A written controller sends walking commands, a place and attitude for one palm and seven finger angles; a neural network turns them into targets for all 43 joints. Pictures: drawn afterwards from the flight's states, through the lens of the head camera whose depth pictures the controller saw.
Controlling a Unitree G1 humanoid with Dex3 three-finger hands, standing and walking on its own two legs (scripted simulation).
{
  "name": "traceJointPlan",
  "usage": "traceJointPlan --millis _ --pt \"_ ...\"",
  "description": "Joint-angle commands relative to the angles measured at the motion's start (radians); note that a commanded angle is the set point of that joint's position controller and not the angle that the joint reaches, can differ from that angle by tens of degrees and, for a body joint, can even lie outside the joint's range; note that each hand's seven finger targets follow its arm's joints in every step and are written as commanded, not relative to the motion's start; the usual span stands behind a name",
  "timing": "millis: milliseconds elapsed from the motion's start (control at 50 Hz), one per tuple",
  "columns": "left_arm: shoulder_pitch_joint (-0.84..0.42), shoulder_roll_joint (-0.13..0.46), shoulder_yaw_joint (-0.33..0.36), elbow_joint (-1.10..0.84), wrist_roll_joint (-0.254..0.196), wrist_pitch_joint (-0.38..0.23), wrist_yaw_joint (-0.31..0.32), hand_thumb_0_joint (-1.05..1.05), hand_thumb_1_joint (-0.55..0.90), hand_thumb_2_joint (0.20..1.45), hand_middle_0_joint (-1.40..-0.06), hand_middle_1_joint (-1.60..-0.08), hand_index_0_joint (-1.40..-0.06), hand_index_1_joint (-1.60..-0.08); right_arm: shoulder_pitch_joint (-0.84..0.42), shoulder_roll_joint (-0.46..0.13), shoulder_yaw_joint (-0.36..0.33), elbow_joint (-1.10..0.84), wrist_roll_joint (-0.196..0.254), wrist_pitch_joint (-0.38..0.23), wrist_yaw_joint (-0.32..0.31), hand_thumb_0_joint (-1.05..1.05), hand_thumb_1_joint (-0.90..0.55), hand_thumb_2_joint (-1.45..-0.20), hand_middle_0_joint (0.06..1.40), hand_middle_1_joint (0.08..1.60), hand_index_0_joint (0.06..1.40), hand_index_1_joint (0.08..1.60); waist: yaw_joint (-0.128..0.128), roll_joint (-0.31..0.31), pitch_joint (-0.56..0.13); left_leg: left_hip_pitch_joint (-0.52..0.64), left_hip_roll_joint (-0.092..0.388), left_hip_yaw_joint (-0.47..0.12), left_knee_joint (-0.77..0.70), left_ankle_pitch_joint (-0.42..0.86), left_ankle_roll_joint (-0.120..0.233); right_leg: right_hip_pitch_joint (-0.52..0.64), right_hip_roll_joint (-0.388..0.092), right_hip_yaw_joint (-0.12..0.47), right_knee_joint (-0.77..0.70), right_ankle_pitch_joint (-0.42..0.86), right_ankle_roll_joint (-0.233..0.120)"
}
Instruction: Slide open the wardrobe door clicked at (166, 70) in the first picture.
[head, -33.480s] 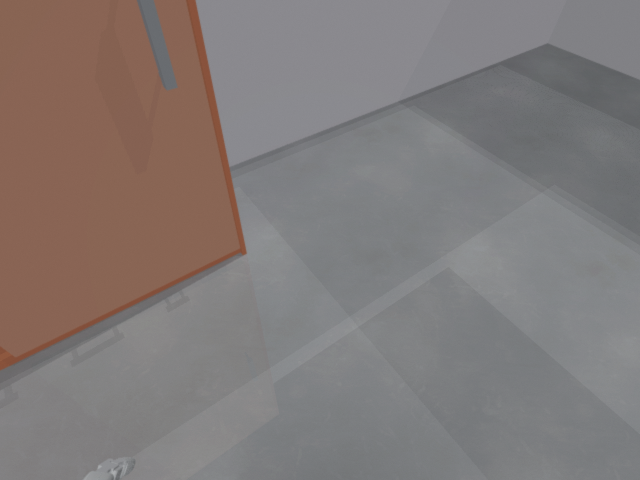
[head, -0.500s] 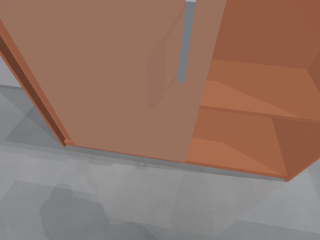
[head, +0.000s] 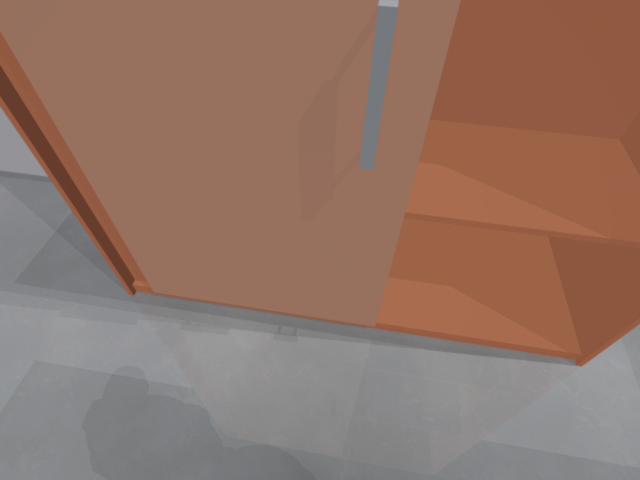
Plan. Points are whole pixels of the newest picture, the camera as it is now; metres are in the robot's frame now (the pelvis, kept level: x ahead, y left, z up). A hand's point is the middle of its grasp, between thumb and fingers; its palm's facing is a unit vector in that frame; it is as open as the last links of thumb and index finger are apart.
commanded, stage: look to check the result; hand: right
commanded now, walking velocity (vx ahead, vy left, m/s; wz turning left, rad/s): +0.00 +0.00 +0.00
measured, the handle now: (376, 90) +0.67 -0.04 +0.14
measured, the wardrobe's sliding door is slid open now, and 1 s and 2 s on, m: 0.68 0.68 0.68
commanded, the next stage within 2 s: stand and wait in 0.34 s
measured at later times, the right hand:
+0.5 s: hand out of the picture +0.02 -0.17 -0.18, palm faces +0.01 +0.98 -0.18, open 7.4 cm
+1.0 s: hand out of the picture +0.01 -0.17 -0.18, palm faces +0.01 +0.98 -0.18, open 7.4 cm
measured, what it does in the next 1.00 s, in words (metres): stands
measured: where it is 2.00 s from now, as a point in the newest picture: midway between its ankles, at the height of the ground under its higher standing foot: outside the picture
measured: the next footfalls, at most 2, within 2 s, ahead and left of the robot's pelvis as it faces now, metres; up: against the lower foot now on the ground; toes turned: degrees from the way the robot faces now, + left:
none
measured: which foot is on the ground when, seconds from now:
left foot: down 0.00-1.00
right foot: down 0.00-1.00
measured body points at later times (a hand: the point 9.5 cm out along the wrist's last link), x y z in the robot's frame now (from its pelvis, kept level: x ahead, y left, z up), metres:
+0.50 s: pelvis +0.01 +0.00 +0.00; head +0.03 +0.00 +0.45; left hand +0.02 +0.23 -0.16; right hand +0.02 -0.22 -0.16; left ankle -0.02 +0.14 -0.74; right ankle +0.02 -0.11 -0.74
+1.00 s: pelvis +0.01 +0.00 +0.00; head +0.03 +0.00 +0.45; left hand +0.02 +0.23 -0.16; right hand +0.02 -0.22 -0.16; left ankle -0.02 +0.14 -0.74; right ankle +0.02 -0.11 -0.74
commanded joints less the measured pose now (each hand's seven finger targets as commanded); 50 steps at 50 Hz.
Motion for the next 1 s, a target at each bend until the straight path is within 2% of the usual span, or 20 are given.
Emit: traceJointPlan --millis 0,100,140,240,300,340,400,460,560,600,680,700,760,880,900,960,980 --pt "0.045 0.102 0.017 -0.028 -0.004 -0.013 0.002 0.000 0.900 0.900 -0.200 -0.300 -0.200 -0.300 0.056 -0.106 -0.021 -0.026 0.004 -0.008 -0.007 0.000 -0.900 -0.900 0.200 0.300 0.200 0.300 -0.003 0.012 -0.001 -0.059 0.064 -0.056 -0.091 0.055 0.037 0.041 -0.078 0.083 -0.075 0.098 -0.019" --pt "0.042 0.102 0.016 -0.025 -0.005 -0.016 0.003 0.000 0.900 0.900 -0.200 -0.300 -0.200 -0.300 0.061 -0.105 -0.021 -0.022 0.004 -0.011 -0.008 0.000 -0.900 -0.900 0.200 0.300 0.200 0.300 -0.003 0.011 -0.023 -0.043 0.066 -0.054 -0.088 0.090 0.036 0.057 -0.080 0.082 -0.069 0.133 -0.019" --pt "0.040 0.099 0.015 -0.020 -0.004 -0.016 0.004 0.000 0.900 0.900 -0.200 -0.300 -0.200 -0.300 0.059 -0.099 -0.020 -0.020 0.006 -0.009 -0.007 0.000 -0.900 -0.900 0.200 0.300 0.200 0.300 -0.002 -0.005 -0.014 -0.048 0.069 -0.055 -0.089 0.086 0.036 0.057 -0.080 0.082 -0.072 0.128 -0.019" --pt "0.039 0.097 0.015 -0.016 -0.004 -0.017 0.005 0.000 0.900 0.900 -0.200 -0.300 -0.200 -0.300 0.059 -0.099 -0.020 -0.018 0.006 -0.010 -0.007 0.000 -0.900 -0.900 0.200 0.300 0.200 0.300 -0.002 -0.003 -0.010 -0.044 0.068 -0.054 -0.091 0.095 0.037 0.059 -0.082 0.083 -0.076 0.136 -0.019" --pt "0.040 0.104 0.016 -0.019 -0.006 -0.018 0.005 0.000 0.900 0.900 -0.200 -0.300 -0.200 -0.300 0.064 -0.105 -0.021 -0.019 0.005 -0.013 -0.008 0.000 -0.900 -0.900 0.200 0.300 0.200 0.300 -0.004 0.023 -0.028 -0.029 0.069 -0.051 -0.091 0.126 0.035 0.071 -0.086 0.079 -0.071 0.163 -0.019" --pt "0.037 0.097 0.014 -0.015 -0.005 -0.018 0.006 0.000 0.900 0.900 -0.200 -0.300 -0.200 -0.300 0.058 -0.100 -0.021 -0.017 0.006 -0.012 -0.008 0.000 -0.900 -0.900 0.200 0.300 0.200 0.300 -0.003 0.004 -0.013 -0.030 0.071 -0.053 -0.092 0.119 0.035 0.062 -0.083 0.081 -0.077 0.156 -0.018" --pt "0.036 0.104 0.015 -0.016 -0.006 -0.019 0.006 0.000 0.900 0.900 -0.200 -0.300 -0.200 -0.300 0.063 -0.106 -0.022 -0.018 0.005 -0.013 -0.008 0.000 -0.900 -0.900 0.200 0.300 0.200 0.300 -0.005 0.007 -0.020 -0.025 0.069 -0.051 -0.094 0.135 0.035 0.072 -0.085 0.080 -0.074 0.174 -0.018" --pt "0.033 0.099 0.014 -0.012 -0.004 -0.017 0.006 0.000 0.900 0.900 -0.200 -0.300 -0.200 -0.300 0.054 -0.100 -0.020 -0.015 0.007 -0.010 -0.007 0.000 -0.900 -0.900 0.200 0.300 0.200 0.300 -0.004 0.004 0.010 -0.037 0.069 -0.052 -0.103 0.095 0.035 0.055 -0.083 0.082 -0.088 0.134 -0.016" --pt "0.034 0.102 0.014 -0.011 -0.003 -0.018 0.005 0.000 0.900 0.900 -0.200 -0.300 -0.200 -0.300 0.055 -0.104 -0.021 -0.016 0.007 -0.011 -0.006 0.000 -0.900 -0.900 0.200 0.300 0.200 0.300 -0.004 -0.002 -0.006 -0.031 0.070 -0.054 -0.104 0.099 0.036 0.067 -0.084 0.080 -0.089 0.137 -0.016" --pt "0.035 0.107 0.014 -0.014 -0.006 -0.019 0.005 0.000 0.900 0.900 -0.200 -0.300 -0.200 -0.300 0.058 -0.109 -0.021 -0.017 0.006 -0.013 -0.007 0.000 -0.900 -0.900 0.200 0.300 0.200 0.300 -0.006 0.018 -0.004 -0.027 0.067 -0.053 -0.105 0.112 0.036 0.067 -0.085 0.081 -0.088 0.152 -0.017" --pt "0.037 0.106 0.014 -0.010 -0.005 -0.021 0.006 0.000 0.900 0.900 -0.200 -0.300 -0.200 -0.300 0.056 -0.106 -0.020 -0.015 0.007 -0.014 -0.007 0.000 -0.900 -0.900 0.200 0.300 0.200 0.300 -0.004 0.006 -0.010 -0.022 0.071 -0.055 -0.104 0.127 0.036 0.073 -0.086 0.080 -0.088 0.162 -0.017" --pt "0.037 0.107 0.013 -0.011 -0.006 -0.020 0.006 0.000 0.900 0.900 -0.200 -0.300 -0.200 -0.300 0.059 -0.110 -0.022 -0.016 0.007 -0.015 -0.007 0.000 -0.900 -0.900 0.200 0.300 0.200 0.300 -0.006 0.025 -0.016 -0.017 0.069 -0.051 -0.105 0.132 0.036 0.078 -0.087 0.079 -0.084 0.169 -0.017" --pt "0.032 0.102 0.013 -0.008 -0.005 -0.020 0.007 0.000 0.900 0.900 -0.200 -0.300 -0.200 -0.300 0.057 -0.103 -0.019 -0.012 0.008 -0.011 -0.007 0.000 -0.900 -0.900 0.200 0.300 0.200 0.300 -0.005 -0.004 0.005 -0.031 0.070 -0.054 -0.108 0.107 0.036 0.070 -0.085 0.080 -0.093 0.146 -0.016" --pt "0.037 0.103 0.012 -0.005 -0.004 -0.019 0.007 0.000 0.900 0.900 -0.200 -0.300 -0.200 -0.300 0.057 -0.103 -0.019 -0.012 0.007 -0.010 -0.006 0.000 -0.900 -0.900 0.200 0.300 0.200 0.300 -0.004 -0.002 0.009 -0.030 0.067 -0.053 -0.109 0.091 0.036 0.065 -0.086 0.081 -0.099 0.131 -0.016" --pt "0.039 0.107 0.012 -0.008 -0.006 -0.019 0.007 0.000 0.900 0.900 -0.200 -0.300 -0.200 -0.300 0.062 -0.109 -0.020 -0.012 0.006 -0.011 -0.006 0.000 -0.900 -0.900 0.200 0.300 0.200 0.300 -0.007 0.016 0.006 -0.028 0.065 -0.052 -0.112 0.093 0.036 0.066 -0.086 0.081 -0.096 0.134 -0.016" --pt "0.037 0.103 0.013 -0.006 -0.005 -0.021 0.007 0.000 0.900 0.900 -0.200 -0.300 -0.200 -0.300 0.062 -0.104 -0.019 -0.012 0.007 -0.011 -0.006 0.000 -0.900 -0.900 0.200 0.300 0.200 0.300 -0.005 -0.003 -0.008 -0.025 0.068 -0.054 -0.108 0.099 0.037 0.073 -0.086 0.080 -0.095 0.139 -0.018" --pt "0.038 0.102 0.013 -0.006 -0.005 -0.021 0.007 0.000 0.900 0.900 -0.200 -0.300 -0.200 -0.300 0.059 -0.103 -0.020 -0.011 0.007 -0.011 -0.006 0.000 -0.900 -0.900 0.200 0.300 0.200 0.300 -0.005 0.011 -0.005 -0.026 0.068 -0.053 -0.106 0.104 0.037 0.073 -0.087 0.082 -0.096 0.142 -0.018"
